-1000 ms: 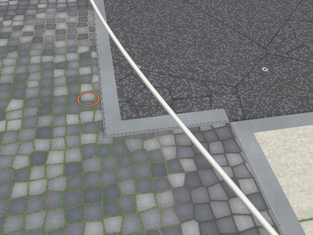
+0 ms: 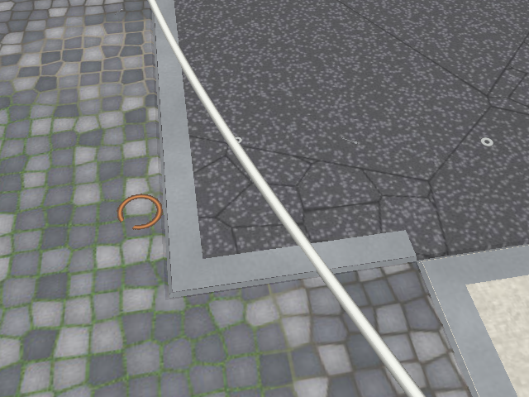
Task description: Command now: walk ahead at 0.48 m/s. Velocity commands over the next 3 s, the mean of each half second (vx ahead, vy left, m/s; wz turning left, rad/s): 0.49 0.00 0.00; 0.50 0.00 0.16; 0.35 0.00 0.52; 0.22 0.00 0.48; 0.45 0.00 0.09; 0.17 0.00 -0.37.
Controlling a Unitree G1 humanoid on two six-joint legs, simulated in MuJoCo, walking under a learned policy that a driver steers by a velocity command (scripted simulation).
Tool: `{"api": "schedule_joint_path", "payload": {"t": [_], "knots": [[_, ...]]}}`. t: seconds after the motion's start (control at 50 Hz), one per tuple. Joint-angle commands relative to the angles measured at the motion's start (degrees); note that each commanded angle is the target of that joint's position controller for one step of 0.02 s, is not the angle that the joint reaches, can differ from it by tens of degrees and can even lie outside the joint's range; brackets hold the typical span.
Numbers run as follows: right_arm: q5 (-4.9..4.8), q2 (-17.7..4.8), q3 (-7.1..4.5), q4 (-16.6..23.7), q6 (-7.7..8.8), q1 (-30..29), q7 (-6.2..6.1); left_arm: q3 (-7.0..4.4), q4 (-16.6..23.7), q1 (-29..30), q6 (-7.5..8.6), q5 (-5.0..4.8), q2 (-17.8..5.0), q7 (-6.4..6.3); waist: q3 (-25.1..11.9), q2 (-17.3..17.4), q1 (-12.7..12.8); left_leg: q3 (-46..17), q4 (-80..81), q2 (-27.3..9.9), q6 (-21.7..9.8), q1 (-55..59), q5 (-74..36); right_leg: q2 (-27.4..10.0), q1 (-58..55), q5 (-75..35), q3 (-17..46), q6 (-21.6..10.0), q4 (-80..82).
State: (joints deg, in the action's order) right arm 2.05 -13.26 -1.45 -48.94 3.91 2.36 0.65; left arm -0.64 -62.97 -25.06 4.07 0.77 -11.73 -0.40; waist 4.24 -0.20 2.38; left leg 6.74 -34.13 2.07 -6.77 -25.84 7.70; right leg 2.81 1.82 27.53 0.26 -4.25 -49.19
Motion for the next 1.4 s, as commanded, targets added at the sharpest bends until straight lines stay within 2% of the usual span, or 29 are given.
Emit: {"api": "schedule_joint_path", "payload": {"t": [0.02, 0.04, 0.08, 0.18, 0.28, 0.38, 0.44, 0.48, 0.5, 0.52, 0.54, 0.56, 0.58, 0.6, 0.62, 0.66, 0.74, 0.84, 0.94, 1.0, 1.04, 1.06, 1.08, 1.1, 1.12, 1.16, 1.2, 1.26, 1.4], "knots": [[-1.67, -9.55, -3.20, -2.89, -0.39, 14.03, -0.12, -2.02, 5.01, 0.89, 0.89, 0.34, -7.81, 0.42, -7.00, 3.59, -4.90, -36.59, 20.79, -22.06, -10.30, 30.46, 16.68, -3.35, 33.72, -7.31, 4.11, -2.10, -27.11], [-1.39, -6.44, -2.47, -2.98, 0.22, 11.90, 0.15, -1.90, 5.52, 3.47, 1.13, 0.36, -6.77, 0.57, -3.40, 0.81, -3.84, -30.44, 22.68, -19.49, -9.12, 23.89, 9.29, -5.19, 31.80, -10.52, 3.55, -2.03, -24.21], [-1.22, -3.36, -1.45, -4.57, 1.12, 11.98, -0.16, -1.73, 5.34, 3.05, -0.08, 1.28, -4.81, 1.16, -2.16, 1.99, -0.81, -21.77, 24.46, -15.36, -6.52, 16.81, 0.04, -7.31, 26.38, -12.09, 3.21, -1.00, -19.46], [-1.47, -5.32, -1.61, -7.71, 2.41, 18.74, -0.38, -1.71, 8.09, 10.30, -1.98, 1.59, -3.58, 2.09, 0.23, 2.43, -0.69, -14.35, 27.76, -13.05, -6.13, 16.14, -7.07, -8.92, 31.71, -17.60, -0.10, 1.58, -10.92], [-1.62, -4.59, -1.04, -9.19, 2.14, 23.84, -0.55, -1.04, 12.44, 22.60, -1.65, 0.78, -2.75, 2.41, 1.84, 2.93, -3.82, -9.80, 27.61, -10.60, -3.73, 19.78, -15.94, -7.89, 33.90, -27.22, -3.49, 3.03, 5.14], [-0.90, -4.89, -0.94, -11.17, 1.74, 28.52, -1.26, -0.75, 15.26, 29.62, -1.26, 0.56, -3.07, 2.14, 2.14, 3.81, -6.07, -9.42, 24.76, -12.90, -3.99, 29.20, -23.66, -5.70, 34.11, -27.16, -5.05, 1.50, 13.91], [-0.42, -5.80, -1.21, -11.50, 1.45, 27.03, -1.80, -1.31, 15.63, 27.67, -0.55, 0.54, -4.21, 1.79, 1.10, 4.29, -3.85, -8.65, 19.04, -14.49, -3.55, 33.18, -36.69, -3.55, 29.23, -20.64, -5.51, -1.05, 17.53], [-0.48, -6.70, -1.46, -11.45, 1.22, 25.35, -1.77, -2.52, 11.89, 15.61, 0.20, 0.68, -6.05, 0.94, -5.01, 4.31, 1.28, -7.05, 5.42, -13.23, -2.06, 32.46, -47.57, 0.00, 14.83, -18.67, -6.77, -3.51, 21.72], [-0.98, -6.32, -1.25, -10.82, 1.25, 24.37, -1.65, -3.55, 8.91, 5.67, 0.78, 1.58, -8.24, 0.32, -10.23, 3.13, 5.36, -5.60, -6.44, -11.37, -1.03, 24.46, -39.28, -3.24, 0.55, -20.56, -3.34, -5.59, 23.31], [-2.85, -2.13, -0.16, -8.38, 1.45, 26.47, -1.03, -5.18, 7.78, -2.92, 0.90, 3.10, -14.11, -0.40, -18.52, -5.83, 6.15, -2.14, -26.54, -5.64, 1.37, 6.78, -14.88, -19.20, -16.98, -14.16, 17.60, -10.77, 24.44], [-3.13, -3.00, -1.01, -9.06, 1.34, 29.56, -0.91, -5.63, 7.52, -2.28, -0.09, 1.70, -14.64, 0.33, -23.19, -11.15, 4.19, -5.58, -41.71, 2.87, 1.96, -5.28, 22.08, -27.57, -21.82, -15.13, 39.14, -16.44, 31.65], [-1.85, -5.93, -1.96, -8.22, 1.02, 24.64, -1.20, -5.11, 8.33, 4.19, -0.40, 0.10, -12.13, 0.73, -14.39, -3.96, 1.95, -10.14, -43.57, -1.37, 1.13, -10.07, 17.89, -24.61, -14.68, -12.75, 31.83, -14.64, 32.79], [-1.48, -4.74, -1.78, -7.02, 1.38, 20.47, -0.94, -4.18, 9.12, 8.87, -0.08, -0.20, -8.40, 0.92, -7.50, -1.84, 0.78, -10.06, -41.07, -3.47, 1.11, -10.54, 13.42, -22.47, -6.18, -14.68, 24.45, -13.16, 35.04], [-1.39, -3.46, -1.76, -6.87, 1.29, 19.02, -0.75, -3.48, 9.04, 11.11, 0.34, 0.09, -5.80, 0.91, -3.58, -0.66, -1.20, -9.77, -37.16, -5.45, 1.18, -8.44, 10.81, -19.58, 0.27, -18.04, 19.03, -10.78, 37.29], [-0.40, -3.01, -1.88, -6.61, 0.61, 18.81, -0.47, -2.92, 8.10, 11.08, 0.79, 0.03, -4.13, 0.66, -2.07, -1.63, -2.82, -9.79, -34.01, -6.62, 1.75, -5.86, 9.64, -17.27, 4.53, -21.42, 15.15, -9.05, 38.46], [0.25, -1.11, -1.67, -7.12, -0.75, 20.19, 0.30, -2.56, 6.52, 8.74, 1.70, 0.09, -3.49, 0.44, -2.38, -2.45, -4.27, -8.73, -31.49, -6.79, 2.89, -2.77, 8.39, -15.21, 7.40, -26.48, 10.87, -8.20, 39.69], [0.02, -1.46, -1.77, -4.33, -2.01, 12.71, 0.98, -3.03, 5.06, 4.64, 2.50, 0.13, -6.27, 0.30, -0.12, -2.34, -3.98, -7.27, -25.17, -8.04, 4.66, -9.18, 1.85, -14.13, 6.63, -28.83, 5.31, -7.99, 42.85], [-0.89, -0.63, -1.02, -0.66, -1.71, 2.36, 1.33, -2.45, 4.40, 1.12, 2.70, 0.21, -5.48, 0.01, 1.60, -2.95, -1.45, -5.59, -10.67, -6.41, 4.36, -10.19, -7.84, -12.84, 3.49, -34.11, -2.02, -5.32, 43.70], [-0.50, -0.82, -0.70, 2.37, -1.36, -3.93, 1.52, -2.40, 2.83, -3.04, 2.39, 0.65, -5.95, -1.08, 2.52, -2.96, 0.30, -1.66, -2.12, -4.76, 1.50, -10.37, -5.67, -15.82, -6.30, -43.65, -6.12, -4.59, 40.14], [-0.20, -2.01, -1.50, 1.96, -1.14, 0.01, 1.19, -2.86, 3.08, -1.60, 1.81, 0.85, -7.91, -1.83, -0.70, -4.53, -2.40, 1.71, 0.03, -0.46, -1.76, -3.35, 2.27, -16.81, -10.30, -66.80, -9.13, -3.53, 29.30], [0.15, -4.26, -2.96, -1.75, -0.63, 12.42, 0.86, -3.31, 3.85, -0.51, 0.82, 0.80, -9.38, -1.85, -7.67, -4.60, -7.56, 2.34, 4.62, 3.25, -4.81, 11.01, 3.37, -16.15, -7.62, -70.29, -11.28, -2.40, 10.53], [1.08, -8.23, -4.54, -3.91, -0.43, 21.30, 0.38, -3.17, 5.66, 0.84, 0.81, 0.45, -9.19, -1.62, -12.63, -1.64, -11.64, -7.02, 6.78, -2.74, -8.17, 25.17, 5.31, -14.85, 3.96, -56.29, -11.89, -0.87, -5.04], [1.10, -14.66, -6.34, -3.22, -0.82, 23.48, -0.26, -2.20, 9.36, -1.77, 1.26, -0.81, -3.75, -0.17, -18.72, 12.53, -8.93, -37.65, 10.04, -20.58, -18.15, 43.51, 4.55, -3.37, 29.14, -9.28, -11.76, 2.41, -28.93], [-0.97, -13.73, -6.12, -3.46, -1.79, 22.77, -0.08, -3.23, 10.89, 4.68, 1.94, -0.04, -8.03, 0.12, -19.78, 6.01, -9.57, -48.26, 16.84, -21.71, -18.72, 44.25, 3.71, -0.79, 37.54, 0.14, 0.60, 2.20, -35.09], [-1.33, -12.48, -5.76, -3.03, -1.98, 18.19, -0.36, -3.04, 13.05, 9.14, 2.70, -0.27, -7.50, 0.43, -10.93, 3.72, -7.75, -38.59, 17.70, -20.34, -16.62, 37.49, 0.93, -4.78, 41.94, -5.35, 2.18, 1.74, -32.68], [-1.41, -7.55, -4.58, -2.49, -1.49, 13.54, -0.55, -3.05, 12.93, 9.57, 2.66, 0.31, -6.85, 0.23, -4.14, -2.23, -3.57, -28.90, 19.73, -15.44, -12.11, 24.35, -10.48, -7.99, 36.19, -9.79, 1.92, 2.44, -23.52], [-1.99, -6.14, -3.88, -2.26, -0.59, 12.42, -0.87, -2.96, 13.33, 8.08, 0.26, 1.72, -5.79, 0.27, -3.77, -0.79, -0.89, -23.30, 20.15, -11.93, -10.46, 18.14, -20.75, -8.59, 30.39, -9.42, 1.71, 4.41, -18.59], [-1.94, -9.02, -4.40, -2.37, 0.22, 14.76, -0.76, -2.78, 14.79, 9.22, -1.77, 1.65, -4.79, 0.15, -3.99, 0.31, -0.16, -18.41, 17.63, -9.38, -9.39, 15.51, -40.68, -7.32, 29.62, -11.06, -0.27, 6.81, -12.82], [-1.82, -9.58, -4.50, -1.35, -2.33, 20.64, -1.58, -2.15, 20.70, 21.54, -2.65, 0.57, -6.34, -0.12, -6.14, 4.79, -5.13, -20.33, 12.47, -6.93, -3.26, 21.77, -43.73, -4.53, 32.93, -20.80, -0.32, 6.95, 0.96]]}}
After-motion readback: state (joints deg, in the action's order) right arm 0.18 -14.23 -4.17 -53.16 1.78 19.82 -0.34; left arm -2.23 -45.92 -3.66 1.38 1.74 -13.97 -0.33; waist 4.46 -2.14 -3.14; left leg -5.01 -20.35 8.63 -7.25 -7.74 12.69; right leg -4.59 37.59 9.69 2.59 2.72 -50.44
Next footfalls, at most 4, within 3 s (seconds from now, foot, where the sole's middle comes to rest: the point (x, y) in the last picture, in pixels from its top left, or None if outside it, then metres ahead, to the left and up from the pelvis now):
0.50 right None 0.45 -0.10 -0.75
1.06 left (253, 287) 0.73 0.09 -0.75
1.58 right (279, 211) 0.99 0.02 -0.75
2.00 left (225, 256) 0.83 0.17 -0.75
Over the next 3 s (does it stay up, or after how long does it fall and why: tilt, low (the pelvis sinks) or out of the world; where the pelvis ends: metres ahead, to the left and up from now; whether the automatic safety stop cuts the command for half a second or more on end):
stays up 1.15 0.30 0.01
